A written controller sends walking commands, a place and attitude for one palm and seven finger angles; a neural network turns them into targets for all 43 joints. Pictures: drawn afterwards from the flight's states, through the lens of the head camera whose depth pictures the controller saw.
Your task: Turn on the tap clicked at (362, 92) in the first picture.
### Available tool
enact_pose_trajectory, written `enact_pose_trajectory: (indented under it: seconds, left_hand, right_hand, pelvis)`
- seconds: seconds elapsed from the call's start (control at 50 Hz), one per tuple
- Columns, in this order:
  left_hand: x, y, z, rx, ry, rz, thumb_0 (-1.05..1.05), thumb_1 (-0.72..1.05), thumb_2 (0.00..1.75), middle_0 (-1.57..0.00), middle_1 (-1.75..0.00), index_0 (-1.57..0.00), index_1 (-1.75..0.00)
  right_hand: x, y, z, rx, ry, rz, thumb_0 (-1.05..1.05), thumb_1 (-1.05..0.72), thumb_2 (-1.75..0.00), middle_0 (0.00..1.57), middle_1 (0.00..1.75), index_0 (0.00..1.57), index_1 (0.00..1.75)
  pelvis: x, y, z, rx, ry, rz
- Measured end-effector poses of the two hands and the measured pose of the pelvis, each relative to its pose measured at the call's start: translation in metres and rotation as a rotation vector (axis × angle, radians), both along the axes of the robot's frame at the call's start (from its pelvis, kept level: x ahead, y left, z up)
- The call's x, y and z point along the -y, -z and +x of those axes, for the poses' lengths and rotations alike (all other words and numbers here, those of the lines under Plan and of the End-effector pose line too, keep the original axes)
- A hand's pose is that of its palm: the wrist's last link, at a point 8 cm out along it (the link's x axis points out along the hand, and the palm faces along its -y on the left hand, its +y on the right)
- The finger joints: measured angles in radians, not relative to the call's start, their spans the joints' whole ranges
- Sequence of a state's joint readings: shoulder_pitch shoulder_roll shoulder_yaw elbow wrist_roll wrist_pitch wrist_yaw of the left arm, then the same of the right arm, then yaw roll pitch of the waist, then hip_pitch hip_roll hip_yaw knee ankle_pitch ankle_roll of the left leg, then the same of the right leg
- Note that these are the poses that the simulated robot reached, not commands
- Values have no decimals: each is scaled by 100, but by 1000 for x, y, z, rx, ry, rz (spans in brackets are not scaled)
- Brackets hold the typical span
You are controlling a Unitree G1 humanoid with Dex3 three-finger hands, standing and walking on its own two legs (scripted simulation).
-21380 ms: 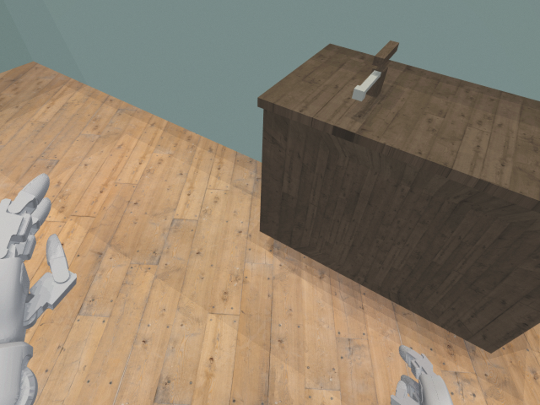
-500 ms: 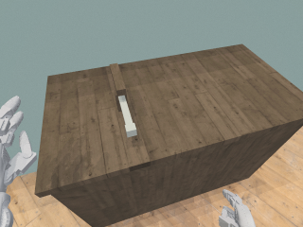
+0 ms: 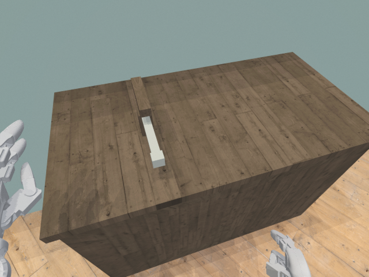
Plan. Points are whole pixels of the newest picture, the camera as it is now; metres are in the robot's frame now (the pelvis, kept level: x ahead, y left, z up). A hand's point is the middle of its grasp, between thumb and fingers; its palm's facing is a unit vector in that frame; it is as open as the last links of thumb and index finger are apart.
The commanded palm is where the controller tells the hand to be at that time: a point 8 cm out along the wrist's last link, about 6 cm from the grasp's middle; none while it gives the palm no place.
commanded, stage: shuffle to correct the standing spot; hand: left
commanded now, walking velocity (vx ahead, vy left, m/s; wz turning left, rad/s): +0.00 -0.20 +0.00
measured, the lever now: (157, 159) +0.36 +0.08 +0.06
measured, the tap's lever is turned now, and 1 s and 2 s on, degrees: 0 0 0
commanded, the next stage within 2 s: come to a stop and stand still in 0.22 s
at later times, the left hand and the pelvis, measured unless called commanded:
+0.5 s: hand (2, 166) +0.24 +0.29 +0.19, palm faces +0.44 -0.78 -0.44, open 7.4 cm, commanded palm +0.15 +0.28 +0.18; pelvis -0.02 +0.01 +0.00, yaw -2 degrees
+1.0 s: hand out of the picture +0.20 +0.32 +0.16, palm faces +0.38 -0.88 -0.30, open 7.4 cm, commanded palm +0.15 +0.36 +0.18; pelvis -0.02 +0.09 +0.01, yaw -2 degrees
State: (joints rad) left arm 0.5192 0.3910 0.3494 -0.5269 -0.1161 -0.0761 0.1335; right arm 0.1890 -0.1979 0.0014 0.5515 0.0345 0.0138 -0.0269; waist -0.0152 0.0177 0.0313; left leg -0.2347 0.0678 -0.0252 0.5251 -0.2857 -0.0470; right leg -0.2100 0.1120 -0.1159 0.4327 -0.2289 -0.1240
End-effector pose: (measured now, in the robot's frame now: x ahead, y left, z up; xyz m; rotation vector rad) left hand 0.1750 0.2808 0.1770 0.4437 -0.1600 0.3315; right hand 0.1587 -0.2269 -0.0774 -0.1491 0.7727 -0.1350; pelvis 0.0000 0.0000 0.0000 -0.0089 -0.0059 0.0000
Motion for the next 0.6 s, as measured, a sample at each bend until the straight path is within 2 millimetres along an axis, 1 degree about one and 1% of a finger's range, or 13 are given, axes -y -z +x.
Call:
enact_pose_trajectory:
  seconds: [0.08, 0.22, 0.36, 0.38, 0.42, 0.46, 0.48, 0.5, 0.52, 0.6]
  left_hand:
    - [-2, 2, -1, 19, -9, -25, 1, 89, 90, -21, -30, -21, -31]
    - [-4, -5, 1, 51, 3, -20, 1, 89, 90, -21, -30, -21, -31]
    - [-8, -5, 2, 19, 6, 4, 1, 89, 90, -21, -30, -21, -31]
    - [-12, -10, 5, 19, 15, 67, 1, 89, 90, -21, -30, -21, -31]
    - [-31, -25, 15, 87, 7, 157, 1, 89, 90, -22, -31, -22, -31]
    - [-48, -31, 21, 134, -35, 160, 1, 89, 90, -22, -31, -22, -31]
    - [-51, -30, 23, 140, -46, 146, 1, 89, 90, -21, -31, -21, -31]
    - [-50, -27, 24, 139, -45, 126, 1, 89, 90, -21, -30, -21, -31]
    - [-45, -21, 23, 129, -29, 104, 1, 89, 90, -21, -30, -21, -31]
    - [-7, 4, 10, 42, 108, 25, 1, 90, 90, -20, -30, -20, -30]
  right_hand:
    - [-1, -1, -1, -3, -4, -10, 1, -91, -90, 20, 30, 20, 30]
    - [-5, -5, 0, 5, -6, -15, 1, -91, -90, 20, 30, 20, 30]
    - [-11, -5, 0, 10, -7, 3, 1, -91, -90, 20, 30, 20, 30]
    - [-11, -4, -1, 14, -17, -7, 1, -91, -90, 20, 30, 20, 30]
    - [-11, -3, -7, 2, -49, -29, 1, -91, -90, 20, 30, 20, 30]
    - [-9, -2, -12, 5, -60, -33, 1, -91, -90, 21, 30, 20, 30]
    - [-7, -1, -15, 13, -58, -34, 1, -91, -90, 21, 30, 20, 30]
    - [-5, -1, -18, 23, -51, -32, 1, -91, -90, 21, 30, 20, 30]
    - [-3, -1, -22, 33, -41, -30, 1, -91, -90, 21, 30, 20, 30]
    - [-1, 2, -35, 57, 11, -29, 1, -91, -90, 20, 30, 20, 30]
  pelvis:
    - [-1, 0, 0, 4, -2, -1]
    - [-5, -2, -1, 3, -2, -2]
    - [-8, -2, -2, -2, 1, -1]
    - [-7, -3, -4, 1, 3, -2]
    - [-4, -2, -8, -6, 7, 6]
    - [-4, -1, -14, -7, 22, 7]
    - [-7, 0, -17, -6, 27, 8]
    - [-9, 1, -19, -4, 32, 9]
    - [-13, 2, -20, -1, 37, 10]
    - [-26, 3, -23, 10, 42, 10]
